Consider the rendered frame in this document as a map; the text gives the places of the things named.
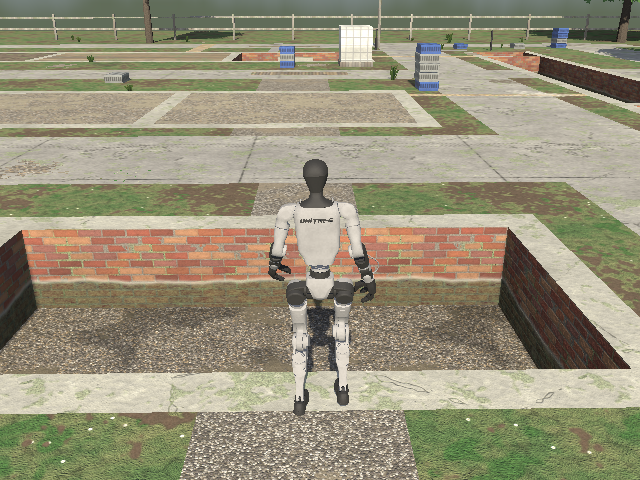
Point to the right robot thigh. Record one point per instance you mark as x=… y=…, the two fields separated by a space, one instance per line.
x=343 y=297

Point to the robot right forearm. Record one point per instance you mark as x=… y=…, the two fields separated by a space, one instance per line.
x=364 y=266

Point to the robot left hand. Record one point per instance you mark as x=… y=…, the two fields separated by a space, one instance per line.
x=274 y=275

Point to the robot left upper arm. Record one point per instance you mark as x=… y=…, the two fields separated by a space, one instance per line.
x=285 y=214

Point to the robot right upper arm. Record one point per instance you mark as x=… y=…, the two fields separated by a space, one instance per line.
x=349 y=212

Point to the robot left forearm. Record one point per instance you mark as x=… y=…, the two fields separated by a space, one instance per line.
x=274 y=262

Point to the robot right shin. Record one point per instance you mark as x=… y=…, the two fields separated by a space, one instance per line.
x=342 y=354

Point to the robot right hand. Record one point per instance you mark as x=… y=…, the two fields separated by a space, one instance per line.
x=370 y=287

